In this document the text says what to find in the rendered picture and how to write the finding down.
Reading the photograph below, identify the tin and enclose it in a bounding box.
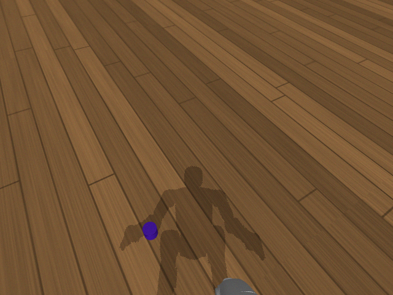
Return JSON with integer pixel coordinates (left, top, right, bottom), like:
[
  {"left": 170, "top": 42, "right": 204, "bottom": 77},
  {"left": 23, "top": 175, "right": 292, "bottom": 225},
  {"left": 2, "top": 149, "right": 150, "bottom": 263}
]
[{"left": 142, "top": 222, "right": 158, "bottom": 240}]

